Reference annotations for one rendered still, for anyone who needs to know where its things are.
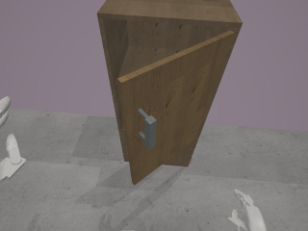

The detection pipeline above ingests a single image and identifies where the robot right hand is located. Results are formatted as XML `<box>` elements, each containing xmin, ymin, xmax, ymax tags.
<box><xmin>228</xmin><ymin>189</ymin><xmax>267</xmax><ymax>231</ymax></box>

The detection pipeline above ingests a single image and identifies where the cupboard door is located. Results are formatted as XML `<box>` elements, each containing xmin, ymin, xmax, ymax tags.
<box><xmin>117</xmin><ymin>31</ymin><xmax>235</xmax><ymax>186</ymax></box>

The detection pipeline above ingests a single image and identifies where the robot left hand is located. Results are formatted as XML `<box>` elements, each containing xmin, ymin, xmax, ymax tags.
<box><xmin>0</xmin><ymin>96</ymin><xmax>26</xmax><ymax>184</ymax></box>

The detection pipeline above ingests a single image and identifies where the handle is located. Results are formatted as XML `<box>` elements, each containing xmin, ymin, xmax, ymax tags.
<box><xmin>138</xmin><ymin>108</ymin><xmax>157</xmax><ymax>149</ymax></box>

